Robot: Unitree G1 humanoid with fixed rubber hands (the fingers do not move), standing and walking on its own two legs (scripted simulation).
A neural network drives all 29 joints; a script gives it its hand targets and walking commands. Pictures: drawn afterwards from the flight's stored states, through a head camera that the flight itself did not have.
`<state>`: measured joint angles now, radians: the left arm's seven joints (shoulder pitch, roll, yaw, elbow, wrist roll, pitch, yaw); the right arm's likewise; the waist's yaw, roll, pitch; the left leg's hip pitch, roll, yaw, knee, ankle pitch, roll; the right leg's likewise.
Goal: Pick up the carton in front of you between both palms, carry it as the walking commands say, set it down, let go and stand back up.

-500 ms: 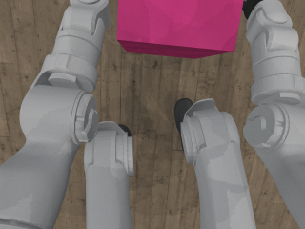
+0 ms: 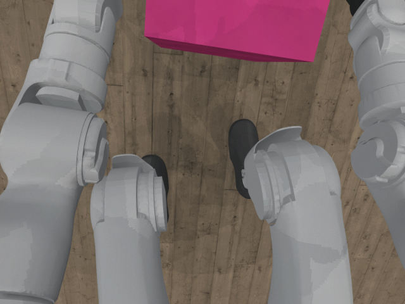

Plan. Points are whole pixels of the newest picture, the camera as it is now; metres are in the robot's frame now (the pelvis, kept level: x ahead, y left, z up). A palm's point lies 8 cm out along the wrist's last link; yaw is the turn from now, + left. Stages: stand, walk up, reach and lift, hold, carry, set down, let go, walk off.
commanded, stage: set down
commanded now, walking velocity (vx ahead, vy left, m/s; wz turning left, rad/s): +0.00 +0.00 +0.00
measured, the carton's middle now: out of the picture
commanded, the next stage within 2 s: let go in 1.14 s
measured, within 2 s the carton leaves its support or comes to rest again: neither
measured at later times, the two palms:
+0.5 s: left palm out of the picture +0.60 +0.04 -0.05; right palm out of the picture +0.49 -0.32 -0.05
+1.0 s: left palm out of the picture +0.60 +0.05 +0.09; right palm out of the picture +0.49 -0.33 +0.10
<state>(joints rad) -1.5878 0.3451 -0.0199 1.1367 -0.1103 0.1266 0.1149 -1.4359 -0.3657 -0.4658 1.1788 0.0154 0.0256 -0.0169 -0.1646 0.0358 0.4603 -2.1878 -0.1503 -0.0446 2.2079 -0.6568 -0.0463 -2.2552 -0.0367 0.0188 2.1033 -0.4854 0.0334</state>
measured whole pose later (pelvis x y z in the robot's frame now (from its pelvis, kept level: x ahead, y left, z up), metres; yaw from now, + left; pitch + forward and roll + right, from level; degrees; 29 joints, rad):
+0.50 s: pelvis +0.00 -0.01 +0.06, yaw -1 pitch +42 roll +2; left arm -1.49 0.33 0.13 1.05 -0.05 0.22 0.11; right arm -1.32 -0.34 -0.33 0.95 0.12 0.17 -0.07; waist -0.16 0.06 0.17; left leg -2.08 -0.08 -0.02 1.98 -0.63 -0.04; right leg -2.19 0.01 0.03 1.89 -0.43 0.01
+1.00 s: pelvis +0.03 -0.01 +0.19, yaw -2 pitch +47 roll +2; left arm -1.28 0.28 0.17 0.88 0.01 0.27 0.09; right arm -1.12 -0.30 -0.38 0.79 0.08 0.23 0.00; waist -0.15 0.05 -0.04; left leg -1.81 -0.08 -0.05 1.50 -0.52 -0.03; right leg -1.90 0.02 0.04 1.43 -0.36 0.01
